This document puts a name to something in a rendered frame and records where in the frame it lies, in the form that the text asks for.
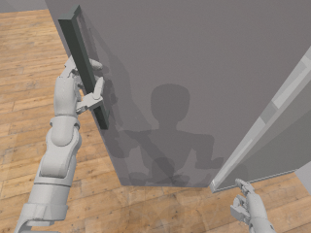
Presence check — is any robot right hand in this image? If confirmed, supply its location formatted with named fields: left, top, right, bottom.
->
left=230, top=179, right=268, bottom=225

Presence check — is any handle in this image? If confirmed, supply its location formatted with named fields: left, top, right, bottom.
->
left=58, top=4, right=110, bottom=130

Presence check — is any right robot forearm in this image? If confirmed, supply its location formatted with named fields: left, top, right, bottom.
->
left=249, top=217, right=277, bottom=233

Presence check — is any robot left hand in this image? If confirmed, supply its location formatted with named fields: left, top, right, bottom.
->
left=53, top=54, right=105, bottom=119

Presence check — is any fridge door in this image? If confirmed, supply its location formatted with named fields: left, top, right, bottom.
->
left=45, top=0, right=311, bottom=188

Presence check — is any left robot forearm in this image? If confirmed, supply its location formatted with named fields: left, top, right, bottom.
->
left=14, top=116, right=83, bottom=233

